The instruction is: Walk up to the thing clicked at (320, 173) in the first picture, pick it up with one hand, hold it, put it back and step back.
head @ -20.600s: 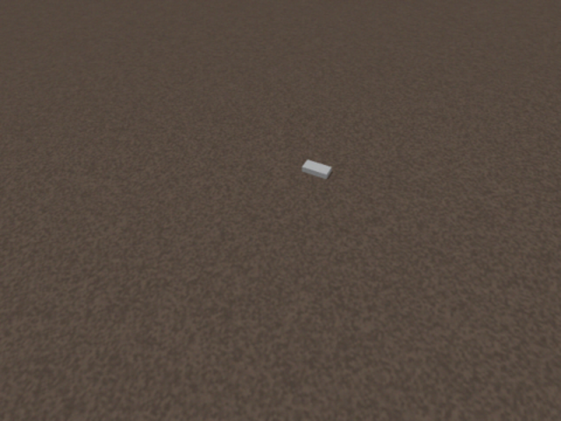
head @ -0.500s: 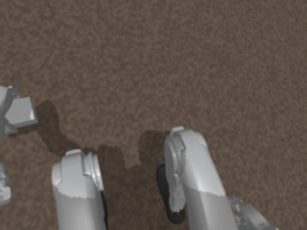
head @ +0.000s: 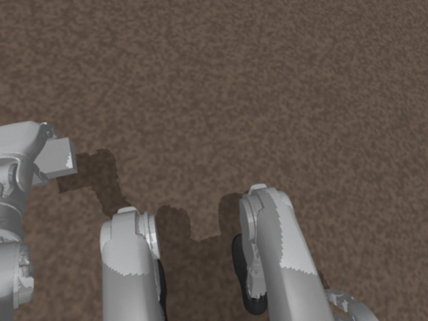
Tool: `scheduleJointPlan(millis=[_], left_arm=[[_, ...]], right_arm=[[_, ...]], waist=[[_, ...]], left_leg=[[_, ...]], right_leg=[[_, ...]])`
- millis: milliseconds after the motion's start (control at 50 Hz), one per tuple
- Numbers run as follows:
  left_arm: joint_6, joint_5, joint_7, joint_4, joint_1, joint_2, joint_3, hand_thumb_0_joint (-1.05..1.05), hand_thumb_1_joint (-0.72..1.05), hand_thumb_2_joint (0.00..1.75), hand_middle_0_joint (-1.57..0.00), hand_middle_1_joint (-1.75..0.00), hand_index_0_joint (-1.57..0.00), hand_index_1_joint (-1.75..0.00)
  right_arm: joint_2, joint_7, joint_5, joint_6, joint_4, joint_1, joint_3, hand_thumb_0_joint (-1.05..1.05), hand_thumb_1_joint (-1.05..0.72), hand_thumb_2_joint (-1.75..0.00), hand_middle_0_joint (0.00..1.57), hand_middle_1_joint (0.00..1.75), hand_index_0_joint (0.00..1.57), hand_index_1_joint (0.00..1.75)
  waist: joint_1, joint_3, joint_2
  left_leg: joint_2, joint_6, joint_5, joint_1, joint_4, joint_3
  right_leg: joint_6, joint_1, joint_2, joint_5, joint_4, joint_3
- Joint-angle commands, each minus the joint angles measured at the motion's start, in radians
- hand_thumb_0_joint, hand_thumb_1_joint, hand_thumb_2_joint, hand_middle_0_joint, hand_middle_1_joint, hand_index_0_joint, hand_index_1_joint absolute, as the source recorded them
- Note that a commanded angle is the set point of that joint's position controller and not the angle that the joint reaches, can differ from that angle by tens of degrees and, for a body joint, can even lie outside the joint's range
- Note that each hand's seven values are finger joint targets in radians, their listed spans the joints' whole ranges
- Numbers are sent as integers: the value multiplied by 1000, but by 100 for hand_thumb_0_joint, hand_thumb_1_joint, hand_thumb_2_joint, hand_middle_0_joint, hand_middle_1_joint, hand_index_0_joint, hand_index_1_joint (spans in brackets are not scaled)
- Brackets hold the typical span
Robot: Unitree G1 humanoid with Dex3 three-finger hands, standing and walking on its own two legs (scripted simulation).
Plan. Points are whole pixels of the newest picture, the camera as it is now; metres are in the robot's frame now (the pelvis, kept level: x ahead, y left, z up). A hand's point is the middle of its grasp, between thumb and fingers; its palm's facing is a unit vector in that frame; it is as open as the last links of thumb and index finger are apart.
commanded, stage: lift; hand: left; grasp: from above
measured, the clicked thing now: (33, 162) +0.44 +0.33 -0.17
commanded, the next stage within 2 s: hold in 1.38 s
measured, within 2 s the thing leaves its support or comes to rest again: neither
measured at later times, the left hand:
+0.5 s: hand out of the picture +0.37 +0.31 +0.03, palm faces -0.42 -0.11 -0.90, open 9.5 cm
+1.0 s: hand out of the picture +0.35 +0.26 +0.22, palm faces -0.43 -0.13 -0.90, open 9.5 cm
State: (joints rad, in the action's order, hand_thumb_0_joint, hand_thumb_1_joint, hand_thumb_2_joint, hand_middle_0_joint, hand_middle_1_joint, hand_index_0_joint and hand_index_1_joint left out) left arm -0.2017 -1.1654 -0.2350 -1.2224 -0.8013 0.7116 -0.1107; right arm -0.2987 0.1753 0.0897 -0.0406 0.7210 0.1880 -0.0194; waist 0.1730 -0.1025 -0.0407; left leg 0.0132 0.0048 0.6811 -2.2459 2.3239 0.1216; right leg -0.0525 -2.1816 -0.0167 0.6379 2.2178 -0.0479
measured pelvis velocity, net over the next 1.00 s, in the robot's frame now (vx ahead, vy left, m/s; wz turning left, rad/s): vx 0.04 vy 0.00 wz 0.07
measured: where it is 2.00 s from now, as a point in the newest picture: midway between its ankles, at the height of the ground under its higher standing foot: (204, 301)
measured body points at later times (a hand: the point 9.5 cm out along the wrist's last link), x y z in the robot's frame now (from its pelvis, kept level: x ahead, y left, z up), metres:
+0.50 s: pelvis +0.00 +0.00 +0.13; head +0.16 +0.04 +0.54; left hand +0.39 +0.31 +0.08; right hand +0.14 -0.26 +0.01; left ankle +0.08 +0.12 -0.32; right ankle +0.11 -0.14 -0.32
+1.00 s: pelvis +0.04 +0.00 +0.30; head +0.12 +0.01 +0.74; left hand +0.37 +0.27 +0.27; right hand +0.17 -0.26 +0.18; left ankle +0.08 +0.12 -0.32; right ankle +0.11 -0.14 -0.32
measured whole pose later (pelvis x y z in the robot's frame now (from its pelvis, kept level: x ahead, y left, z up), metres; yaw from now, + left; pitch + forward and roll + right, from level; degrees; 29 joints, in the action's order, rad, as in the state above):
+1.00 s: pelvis +0.04 +0.00 +0.30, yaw +4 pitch +17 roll -2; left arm 0.03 -0.99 -0.10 -0.74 -0.32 0.43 0.13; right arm -0.25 -0.05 -0.04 -0.03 0.71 0.22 0.02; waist 0.06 -0.15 -0.05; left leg -0.04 0.00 0.52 -1.06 1.28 0.03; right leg -0.03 -1.05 0.00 0.47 1.21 -0.01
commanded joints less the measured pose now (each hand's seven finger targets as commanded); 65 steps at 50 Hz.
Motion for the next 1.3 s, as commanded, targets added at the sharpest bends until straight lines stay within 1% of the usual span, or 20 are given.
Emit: scheduleJointPlan(millis=[0,160,220,260,360,400,440,460,480,540,560,600,640,700,720,800,880,920,1080,1280], left_arm=[[7,34,-2,272,-268,298,-45,0,77,64,-113,-53,-114,-52],[36,86,56,438,-143,238,-14,0,77,60,-109,-56,-112,-54],[54,108,76,512,-114,214,-2,0,76,59,-109,-54,-112,-52],[68,115,80,550,-83,211,-8,0,77,56,-107,-55,-111,-51],[105,144,102,653,-7,177,1,0,79,59,-110,-54,-113,-52],[121,152,114,681,19,147,23,0,79,57,-110,-53,-113,-50],[137,156,115,717,37,169,11,0,79,58,-110,-53,-113,-50],[144,169,119,722,54,138,28,0,80,59,-111,-53,-114,-51],[154,177,127,723,98,104,45,0,82,58,-111,-54,-114,-51],[172,183,139,772,132,116,42,0,81,57,-111,-51,-114,-48],[177,184,144,791,153,83,60,0,82,56,-112,-50,-115,-47],[185,185,145,812,149,67,74,0,81,55,-111,-50,-114,-48],[193,192,138,788,188,53,78,0,80,55,-111,-50,-113,-48],[197,196,132,794,187,32,92,0,80,56,-112,-50,-114,-48],[200,191,130,757,204,-5,119,0,80,56,-111,-50,-113,-48],[211,183,114,730,216,-28,133,0,79,52,-109,-52,-112,-49],[223,175,94,677,201,-42,140,0,76,57,-110,-49,-111,-48],[229,167,88,645,205,-71,160,0,78,54,-110,-49,-112,-47],[248,174,69,593,181,-97,194,0,76,60,-112,-47,-112,-47],[254,187,64,579,184,-127,213,0,75,62,-112,-47,-112,-48]], right_arm=[[-236,-26,-26,3,-51,173,101,0,-90,-90,20,30,20,30],[-211,-61,-61,20,-94,151,115,0,-90,-90,20,30,20,30],[-210,-77,-73,23,-111,131,121,0,-90,-90,20,30,20,30],[-207,-86,-78,26,-116,117,124,0,-89,-90,20,30,20,30],[-181,-112,-90,33,-131,96,123,0,-90,-90,20,30,20,30],[-175,-122,-95,34,-135,85,123,0,-89,-90,20,30,20,30],[-172,-135,-101,38,-146,73,122,0,-89,-90,20,30,20,30],[-163,-140,-103,38,-146,64,118,0,-89,-90,20,30,20,30],[-155,-144,-104,37,-148,57,117,0,-89,-90,20,30,20,30],[-151,-165,-115,35,-148,43,111,0,-89,-90,20,30,20,30],[-148,-170,-117,35,-148,44,111,0,-89,-90,20,30,20,30],[-137,-182,-122,32,-146,37,105,0,-89,-90,20,30,20,30],[-122,-193,-126,26,-142,32,97,0,-90,-90,20,30,20,30],[-113,-208,-130,10,-134,29,96,0,-90,-90,20,30,20,30],[-104,-213,-131,6,-126,30,91,0,-90,-90,20,30,20,30],[-96,-225,-132,-9,-110,42,93,0,-90,-90,20,30,20,30],[-97,-231,-131,-18,-99,45,96,0,-89,-90,20,30,20,30],[-91,-233,-131,-20,-92,55,95,0,-89,-90,20,30,20,30],[-86,-239,-129,-28,-77,76,98,0,-89,-90,20,30,20,30],[-88,-229,-130,-20,-75,83,102,0,-89,-90,20,30,20,30]], waist=[[-20,-702,-234],[-43,-700,-191],[-52,-679,-215],[-59,-690,-221],[-69,-702,-171],[-66,-679,-188],[-77,-674,-158],[-71,-631,-156],[-74,-621,-145],[-88,-619,-149],[-89,-608,-149],[-84,-571,-143],[-84,-505,-94],[-85,-478,-68],[-74,-433,-64],[-90,-433,-42],[-106,-391,-61],[-101,-377,-53],[-112,-323,-21],[-118,-290,0]], left_leg=[[12,24,-124,566,-359,-64],[8,30,-95,625,-474,-65],[1,24,-57,693,-556,-36],[-2,19,-69,749,-599,-19],[-1,23,-118,830,-665,-53],[-7,19,-135,884,-711,-46],[-10,21,-86,922,-771,-43],[-11,23,-61,921,-800,-45],[-12,21,-72,946,-822,-48],[-20,16,-74,1042,-906,-37],[-23,11,-103,1080,-930,-33],[-25,10,-98,1119,-981,-36],[-22,15,-75,1132,-1023,-44],[-18,18,-90,1185,-1074,-68],[-19,15,-110,1195,-1089,-68],[-17,9,-220,1298,-1149,-87],[-23,0,-220,1393,-1259,-71],[-21,-1,-264,1432,-1287,-79],[-9,-1,-366,1570,-1418,-105],[-7,-3,-464,1738,-1551,-115]], right_leg=[[91,367,29,-146,-253,-77],[83,474,35,-126,-371,-58],[82,481,32,-108,-397,-59],[81,506,31,-123,-415,-61],[76,645,33,-149,-532,-38],[75,672,30,-165,-561,-35],[72,739,35,-130,-619,-31],[69,754,35,-114,-649,-28],[69,787,37,-121,-671,-26],[68,858,40,-126,-729,-24],[69,874,38,-146,-746,-22],[69,921,42,-144,-800,-18],[67,982,44,-122,-866,-8],[68,1075,44,-118,-962,15],[68,1082,43,-129,-979,17],[72,1212,43,-203,-1075,35],[71,1276,47,-209,-1147,33],[72,1323,51,-247,-1188,36],[66,1497,54,-335,-1343,49],[61,1640,48,-427,-1479,53]])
